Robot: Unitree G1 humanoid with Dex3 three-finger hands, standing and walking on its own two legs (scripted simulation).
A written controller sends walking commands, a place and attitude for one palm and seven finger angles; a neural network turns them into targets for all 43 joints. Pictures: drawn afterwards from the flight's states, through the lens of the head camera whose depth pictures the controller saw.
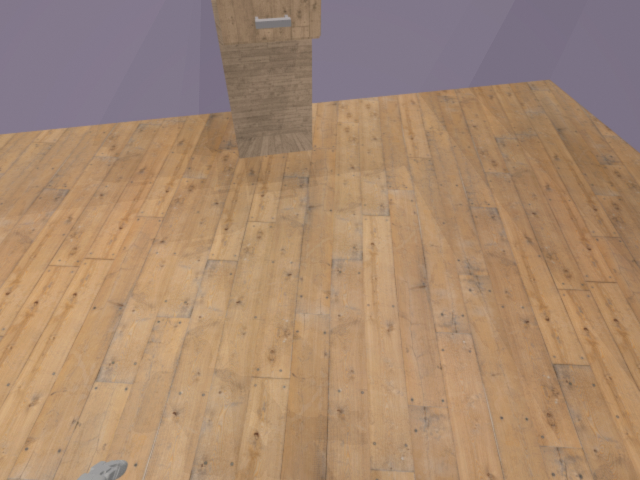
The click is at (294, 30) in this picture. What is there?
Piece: drawer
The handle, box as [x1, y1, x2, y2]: [255, 15, 290, 28]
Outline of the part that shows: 290,18 287,15 284,15 281,18 258,19 257,17 255,17 255,25 256,28 290,26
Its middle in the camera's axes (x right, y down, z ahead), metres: -0.16 -0.70 +1.24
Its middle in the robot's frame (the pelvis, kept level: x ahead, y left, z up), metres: +1.40 +0.22 -0.01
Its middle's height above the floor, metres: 0.76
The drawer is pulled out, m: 0.29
